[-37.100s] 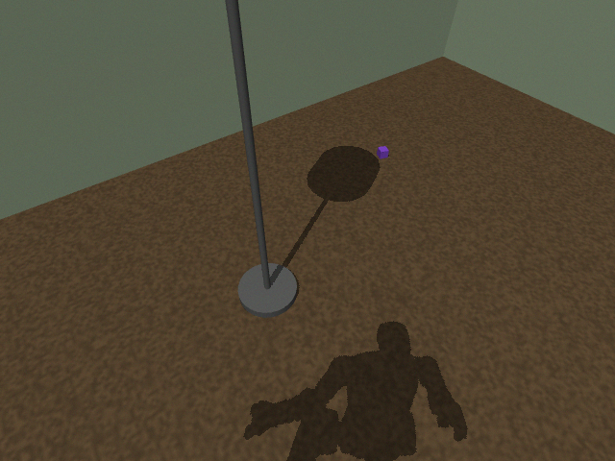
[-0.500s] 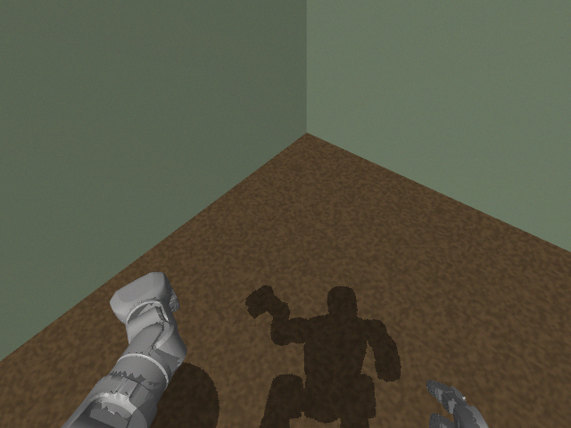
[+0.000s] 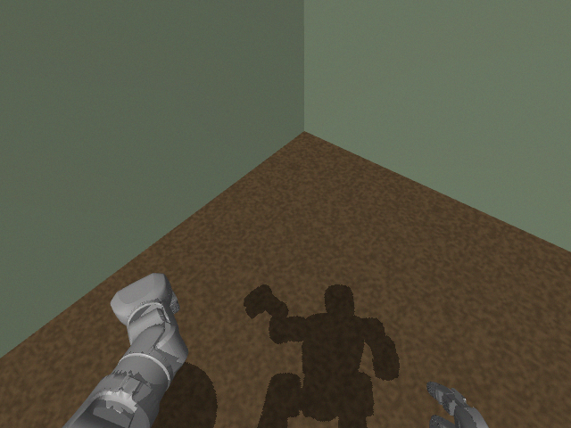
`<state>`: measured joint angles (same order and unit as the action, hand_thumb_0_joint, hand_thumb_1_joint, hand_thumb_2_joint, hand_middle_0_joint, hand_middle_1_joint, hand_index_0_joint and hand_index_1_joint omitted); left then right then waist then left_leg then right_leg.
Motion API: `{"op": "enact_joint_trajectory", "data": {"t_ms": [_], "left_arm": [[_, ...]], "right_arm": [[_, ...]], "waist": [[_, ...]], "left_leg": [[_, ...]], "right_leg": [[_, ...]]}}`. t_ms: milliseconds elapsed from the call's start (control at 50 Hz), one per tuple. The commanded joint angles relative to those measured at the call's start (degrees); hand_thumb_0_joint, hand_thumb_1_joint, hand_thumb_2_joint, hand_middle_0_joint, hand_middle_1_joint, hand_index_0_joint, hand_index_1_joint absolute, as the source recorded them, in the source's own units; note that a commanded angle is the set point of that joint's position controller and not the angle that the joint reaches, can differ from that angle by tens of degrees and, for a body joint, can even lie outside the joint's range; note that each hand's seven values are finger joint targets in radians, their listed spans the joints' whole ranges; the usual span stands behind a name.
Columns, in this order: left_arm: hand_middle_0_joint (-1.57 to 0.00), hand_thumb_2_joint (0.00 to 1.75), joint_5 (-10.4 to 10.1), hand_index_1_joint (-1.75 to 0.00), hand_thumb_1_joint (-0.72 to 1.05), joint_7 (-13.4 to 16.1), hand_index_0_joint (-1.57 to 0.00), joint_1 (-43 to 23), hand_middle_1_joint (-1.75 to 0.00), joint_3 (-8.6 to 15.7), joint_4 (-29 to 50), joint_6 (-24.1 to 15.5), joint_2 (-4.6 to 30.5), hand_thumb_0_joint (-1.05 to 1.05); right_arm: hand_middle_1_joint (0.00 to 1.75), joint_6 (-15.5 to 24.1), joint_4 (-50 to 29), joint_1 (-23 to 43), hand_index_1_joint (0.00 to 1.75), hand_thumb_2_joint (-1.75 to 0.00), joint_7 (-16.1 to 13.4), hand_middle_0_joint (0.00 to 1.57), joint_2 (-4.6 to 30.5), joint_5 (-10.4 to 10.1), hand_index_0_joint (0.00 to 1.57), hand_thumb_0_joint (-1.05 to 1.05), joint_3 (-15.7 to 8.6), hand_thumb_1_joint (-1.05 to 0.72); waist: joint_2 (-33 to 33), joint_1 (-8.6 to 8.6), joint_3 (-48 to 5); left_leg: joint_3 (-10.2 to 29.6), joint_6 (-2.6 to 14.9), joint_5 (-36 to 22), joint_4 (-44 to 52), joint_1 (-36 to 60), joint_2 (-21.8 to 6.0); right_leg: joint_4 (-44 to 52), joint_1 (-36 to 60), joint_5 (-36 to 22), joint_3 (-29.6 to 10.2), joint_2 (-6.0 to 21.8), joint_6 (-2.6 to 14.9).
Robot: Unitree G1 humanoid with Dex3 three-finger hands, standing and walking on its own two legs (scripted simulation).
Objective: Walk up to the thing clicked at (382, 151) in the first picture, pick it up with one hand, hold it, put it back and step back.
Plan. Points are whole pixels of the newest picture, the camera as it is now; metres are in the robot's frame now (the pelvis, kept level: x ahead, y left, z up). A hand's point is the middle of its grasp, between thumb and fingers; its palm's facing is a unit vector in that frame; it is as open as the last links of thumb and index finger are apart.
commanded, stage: crouch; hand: left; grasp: from above
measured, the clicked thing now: (157, 327) +0.31 +0.24 -0.10
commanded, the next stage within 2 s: lower in 1.86 s
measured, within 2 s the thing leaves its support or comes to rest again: neither
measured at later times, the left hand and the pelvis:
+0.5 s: hand (185, 345) +0.34 +0.24 -0.25, palm faces -0.32 -0.19 -0.93, open 5.2 cm; pelvis -0.04 +0.01 -0.13, yaw -1 degrees
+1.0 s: hand (203, 364) +0.37 +0.25 -0.46, palm faces -0.34 -0.22 -0.91, open 5.2 cm; pelvis -0.08 +0.01 -0.32, yaw -3 degrees
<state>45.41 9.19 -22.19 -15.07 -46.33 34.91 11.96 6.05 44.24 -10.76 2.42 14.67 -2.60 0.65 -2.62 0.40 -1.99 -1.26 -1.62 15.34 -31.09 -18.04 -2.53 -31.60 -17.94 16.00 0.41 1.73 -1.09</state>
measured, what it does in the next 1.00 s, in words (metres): lowers itself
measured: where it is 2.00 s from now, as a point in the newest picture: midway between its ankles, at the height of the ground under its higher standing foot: outside the picture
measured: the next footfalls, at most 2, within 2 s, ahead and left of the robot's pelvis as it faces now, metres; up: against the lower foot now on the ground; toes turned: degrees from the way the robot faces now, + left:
none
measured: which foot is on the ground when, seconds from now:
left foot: down 0.00-1.00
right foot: down 0.00-1.00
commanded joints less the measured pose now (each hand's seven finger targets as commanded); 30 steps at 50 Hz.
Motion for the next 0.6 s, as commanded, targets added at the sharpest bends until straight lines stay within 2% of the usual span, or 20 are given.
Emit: {"op": "enact_joint_trajectory", "data": {"t_ms": [0,40,60,100,120,160,180,200,220,280,380,420,460,480,500,520,560,580], "left_arm": [[-1.10,0.10,2.50,-0.18,0.78,3.75,-1.15,-19.51,-0.23,3.18,4.59,-2.00,9.05,0.00],[-1.10,0.08,2.82,-0.17,0.79,4.98,-1.15,-20.37,-0.22,2.90,2.09,-3.17,7.51,0.00],[-1.08,0.08,3.05,-0.18,0.77,5.83,-1.14,-21.26,-0.23,3.60,1.24,-3.88,8.48,0.00],[-1.10,0.08,3.76,-0.17,0.79,7.64,-1.16,-22.73,-0.23,3.92,-1.96,-5.33,8.29,0.00],[-1.11,0.09,4.12,-0.17,0.80,8.65,-1.16,-23.64,-0.23,4.71,-3.57,-6.21,8.93,0.00],[-1.12,0.07,4.56,-0.19,0.83,10.68,-1.18,-24.63,-0.25,5.06,-8.23,-7.90,7.19,0.00],[-1.12,0.08,4.73,-0.21,0.84,11.88,-1.19,-25.65,-0.27,5.90,-9.56,-8.93,7.76,0.00],[-1.11,0.09,5.37,-0.21,0.83,13.28,-1.18,-27.99,-0.27,7.15,-10.16,-10.01,9.09,0.00],[-1.11,0.09,5.66,-0.19,0.82,14.39,-1.17,-28.58,-0.26,7.44,-12.96,-10.88,7.94,0.00],[-1.11,0.10,6.55,-0.19,0.80,18.58,-1.17,-31.60,-0.25,9.87,-16.98,-12.73,8.71,0.00],[-1.20,0.25,5.05,-0.22,0.84,24.83,-1.22,-39.72,-0.25,14.81,-22.87,-12.76,13.88,0.00],[-1.20,0.29,2.88,-0.24,0.82,26.00,-1.22,-42.50,-0.25,16.34,-24.04,-12.62,14.96,0.00],[-1.20,0.30,2.11,-0.24,0.81,26.08,-1.21,-43.04,-0.25,16.92,-26.79,-12.38,15.45,0.00],[-1.20,0.31,1.55,-0.24,0.81,25.89,-1.22,-44.58,-0.25,17.78,-26.72,-12.59,17.12,0.00],[-1.21,0.30,1.11,-0.26,0.84,25.48,-1.23,-43.98,-0.28,17.53,-26.78,-12.68,16.32,0.00],[-1.21,0.28,0.93,-0.25,0.84,24.95,-1.23,-44.20,-0.28,18.25,-26.50,-13.05,17.97,0.00],[-1.20,0.26,2.12,-0.25,0.84,23.41,-1.23,-44.36,-0.28,19.02,-26.38,-13.82,20.84,0.00],[-1.20,0.26,2.36,-0.26,0.84,22.60,-1.23,-44.81,-0.29,18.96,-25.91,-14.46,21.10,0.00]], "right_arm": [[0.30,2.90,-6.83,1.57,0.30,-0.89,-0.35,0.20,7.49,-0.05,0.20,0.00,-2.36,-0.86],[0.30,2.97,-6.11,0.34,0.30,-0.89,-0.14,0.20,7.46,0.04,0.20,0.00,-2.69,-0.86],[0.30,2.97,-5.76,-0.50,0.30,-0.89,-0.12,0.20,7.61,0.17,0.20,0.00,-2.81,-0.86],[0.30,2.88,-5.09,-2.04,0.30,-0.89,0.06,0.20,7.64,0.33,0.20,0.00,-2.91,-0.86],[0.30,2.80,-4.58,-3.07,0.30,-0.89,0.22,0.20,7.78,0.33,0.20,0.00,-3.19,-0.86],[0.30,2.80,-3.75,-4.32,0.30,-0.89,0.42,0.20,7.66,0.93,0.20,0.00,-3.38,-0.86],[0.30,2.87,-3.55,-4.66,0.30,-0.89,0.51,0.20,7.83,1.18,0.20,0.00,-3.67,-0.87],[0.30,2.91,-3.17,-5.03,0.30,-0.89,0.73,0.20,7.94,1.69,0.20,0.00,-3.85,-0.87],[0.30,2.98,-2.99,-5.38,0.30,-0.88,0.99,0.20,7.83,2.11,0.20,0.00,-4.03,-0.86],[0.30,3.05,-3.00,-6.26,0.30,-0.88,1.57,0.20,7.82,3.15,0.20,0.00,-4.73,-0.86],[0.30,3.83,-1.93,-6.91,0.30,-0.89,2.41,0.20,8.81,4.91,0.20,0.00,-4.70,-0.87],[0.30,4.38,-1.86,-6.52,0.30,-0.89,2.70,0.20,9.25,5.37,0.20,0.00,-4.92,-0.87],[0.30,4.75,-1.15,-6.19,0.30,-0.89,2.99,0.20,9.71,5.83,0.20,0.00,-4.69,-0.87],[0.30,4.83,-0.83,-6.43,0.30,-0.89,3.06,0.20,10.13,5.85,0.20,0.00,-4.97,-0.87],[0.30,4.86,-0.77,-6.21,0.30,-0.89,3.15,0.20,9.69,5.82,0.20,0.00,-4.79,-0.87],[0.30,4.97,-0.29,-6.60,0.30,-0.89,3.29,0.20,9.92,6.12,0.20,0.00,-4.88,-0.87],[0.30,4.90,0.49,-6.89,0.30,-0.89,3.20,0.20,10.00,6.24,0.20,0.00,-5.05,-0.87],[0.30,4.81,0.62,-7.20,0.30,-0.89,3.10,0.20,9.48,6.27,0.20,0.00,-5.17,-0.88]], "waist": [[5.76,1.18,-10.54],[4.68,1.88,-11.07],[5.00,2.05,-11.43],[5.97,3.18,-11.34],[5.21,3.43,-11.72],[5.20,4.32,-12.11],[5.22,4.41,-12.93],[3.55,4.57,-14.78],[3.02,5.04,-17.00],[0.83,5.31,-22.39],[-3.65,6.59,-31.76],[-5.13,6.84,-34.37],[-4.56,7.93,-37.23],[-4.57,7.69,-38.79],[-5.32,8.03,-40.21],[-5.13,7.97,-41.31],[-5.66,8.40,-43.49],[-5.33,8.98,-43.91]], "left_leg": [[-0.86,2.06,-9.88,2.44,3.02,2.96],[-1.28,2.08,-9.21,1.48,2.32,3.15],[-1.20,2.04,-9.76,0.83,1.90,3.13],[-1.34,2.18,-9.50,-1.33,-0.71,3.09],[-1.55,2.09,-8.89,-2.71,-2.40,3.06],[-1.54,1.76,-7.33,-6.75,-6.88,2.70],[-1.50,1.55,-6.04,-9.20,-9.91,2.62],[-1.70,1.41,-5.78,-12.66,-13.25,2.45],[-1.75,1.13,-5.65,-16.22,-16.35,2.26],[-1.57,0.57,-4.25,-24.42,-23.77,1.94],[0.26,0.23,-0.20,-35.50,-35.27,1.18],[1.02,0.14,2.39,-38.92,-39.21,0.90],[1.62,0.36,3.32,-42.24,-43.56,0.74],[1.76,0.39,4.38,-43.63,-45.55,0.75],[1.32,0.64,4.97,-45.18,-47.65,0.96],[1.31,0.86,5.34,-46.77,-49.12,0.89],[1.27,1.25,6.15,-50.02,-51.57,0.88],[1.26,1.49,6.86,-51.32,-52.99,0.88]], "right_leg": [[3.97,1.93,-10.42,0.66,-2.65,0.90],[3.36,0.90,-10.28,0.33,-2.27,0.97],[2.77,0.37,-10.96,0.38,-2.34,0.94],[1.14,-1.44,-11.31,0.13,-2.11,0.86],[-0.11,-3.21,-10.71,-0.19,-2.08,1.02],[-3.94,-7.43,-8.91,-0.15,-2.17,1.34],[-6.57,-10.19,-7.47,-0.13,-2.29,1.52],[-9.75,-13.40,-7.38,-0.49,-2.24,1.69],[-13.74,-16.35,-7.15,-0.50,-2.35,1.82],[-22.19,-25.11,-5.79,-0.17,-2.73,2.23],[-33.83,-38.43,-1.14,1.67,-3.20,3.22],[-37.67,-44.35,1.76,2.36,-3.43,3.59],[-41.16,-46.99,2.64,2.96,-3.87,3.52],[-42.92,-48.17,3.50,3.09,-3.87,3.52],[-44.04,-48.43,3.59,2.96,-3.79,3.33],[-45.05,-48.74,3.53,3.06,-3.76,3.22],[-47.69,-50.36,3.85,3.17,-3.88,3.07],[-48.73,-51.15,4.36,3.26,-3.87,3.02]]}}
